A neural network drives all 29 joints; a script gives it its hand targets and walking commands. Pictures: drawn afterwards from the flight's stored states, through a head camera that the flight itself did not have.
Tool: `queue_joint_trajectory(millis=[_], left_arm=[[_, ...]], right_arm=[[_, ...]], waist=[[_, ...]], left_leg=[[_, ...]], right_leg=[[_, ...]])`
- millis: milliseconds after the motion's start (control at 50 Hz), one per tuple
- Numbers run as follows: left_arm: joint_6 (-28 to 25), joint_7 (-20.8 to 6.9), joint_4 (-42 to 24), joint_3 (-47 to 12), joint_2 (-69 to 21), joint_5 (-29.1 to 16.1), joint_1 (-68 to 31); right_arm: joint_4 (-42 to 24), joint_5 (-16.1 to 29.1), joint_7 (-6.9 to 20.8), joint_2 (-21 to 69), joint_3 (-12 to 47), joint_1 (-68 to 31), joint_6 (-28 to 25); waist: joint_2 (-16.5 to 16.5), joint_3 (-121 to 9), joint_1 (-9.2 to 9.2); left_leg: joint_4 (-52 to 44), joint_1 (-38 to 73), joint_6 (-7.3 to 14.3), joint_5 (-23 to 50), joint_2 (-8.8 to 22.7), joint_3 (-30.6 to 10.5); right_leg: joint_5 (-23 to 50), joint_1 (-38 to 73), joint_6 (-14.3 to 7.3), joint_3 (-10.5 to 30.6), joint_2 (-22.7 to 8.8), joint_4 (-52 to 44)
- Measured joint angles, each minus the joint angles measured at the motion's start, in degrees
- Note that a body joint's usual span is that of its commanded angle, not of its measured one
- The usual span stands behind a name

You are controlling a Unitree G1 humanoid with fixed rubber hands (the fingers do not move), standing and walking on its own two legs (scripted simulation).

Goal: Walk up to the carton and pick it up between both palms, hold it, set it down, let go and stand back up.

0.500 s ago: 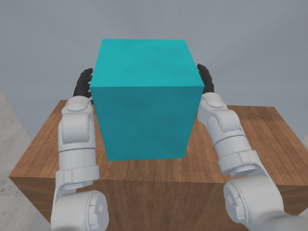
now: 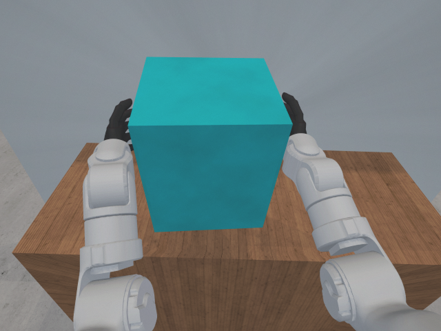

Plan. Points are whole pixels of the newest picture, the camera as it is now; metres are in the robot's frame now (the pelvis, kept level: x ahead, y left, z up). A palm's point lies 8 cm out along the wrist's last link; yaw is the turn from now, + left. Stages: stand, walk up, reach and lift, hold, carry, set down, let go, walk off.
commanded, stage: hold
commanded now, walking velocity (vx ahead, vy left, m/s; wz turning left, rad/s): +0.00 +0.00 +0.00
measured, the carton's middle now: (208, 147) +0.39 +0.00 +0.18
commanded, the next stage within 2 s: set down in 1.40 s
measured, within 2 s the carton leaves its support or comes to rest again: neither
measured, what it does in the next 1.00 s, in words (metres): stands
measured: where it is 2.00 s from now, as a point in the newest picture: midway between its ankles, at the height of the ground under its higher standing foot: outside the picture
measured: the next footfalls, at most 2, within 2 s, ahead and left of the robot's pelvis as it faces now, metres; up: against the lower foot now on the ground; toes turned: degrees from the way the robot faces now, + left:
none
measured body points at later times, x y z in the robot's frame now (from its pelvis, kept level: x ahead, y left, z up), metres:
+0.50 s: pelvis +0.00 +0.00 +0.00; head -0.05 +0.01 +0.45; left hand +0.38 +0.15 +0.21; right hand +0.39 -0.16 +0.21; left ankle +0.01 +0.12 -0.75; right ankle +0.02 -0.12 -0.75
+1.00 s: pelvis +0.00 +0.00 +0.00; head -0.05 +0.02 +0.45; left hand +0.38 +0.15 +0.22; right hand +0.39 -0.15 +0.21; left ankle +0.01 +0.13 -0.75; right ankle +0.02 -0.12 -0.75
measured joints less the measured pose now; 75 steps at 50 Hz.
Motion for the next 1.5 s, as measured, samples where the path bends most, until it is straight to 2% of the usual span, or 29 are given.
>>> queue_joint_trajectory(millis=[220,400,1420,1500], left_arm=[[-0.1,-0.1,2.1,0.4,0.2,0.3,-1.7],[-0.4,0.0,0.7,0.1,0.0,0.2,-0.7],[0.0,-0.1,0.9,0.1,0.0,0.4,-0.7],[-0.6,0.1,0.6,-0.7,0.4,0.0,-0.8]], right_arm=[[1.7,-0.7,0.4,0.0,-0.7,-0.9,-0.3],[0.5,0.3,0.1,-0.7,0.5,-0.5,-0.3],[0.5,-0.3,0.2,0.0,-0.3,-0.2,0.0],[-0.2,-0.5,0.3,0.1,-0.7,0.0,-0.7]], waist=[[0.0,-0.4,0.15],[0.3,0.1,-0.15],[0.1,0.2,0.0],[0.0,0.2,-0.63]], left_leg=[[-0.3,-0.2,0.0,0.2,0.0,0.2],[0.0,0.3,-0.1,-0.1,0.1,0.0],[-0.2,0.2,0.1,0.1,0.0,0.1],[-0.2,-0.1,0.0,0.3,-0.2,-0.4]], right_leg=[[0.1,-0.4,-0.1,0.2,0.0,0.0],[0.1,0.4,0.0,0.0,0.2,-0.4],[0.0,0.1,0.0,0.2,0.0,0.0],[0.1,0.2,0.1,-0.3,-0.1,-0.3]])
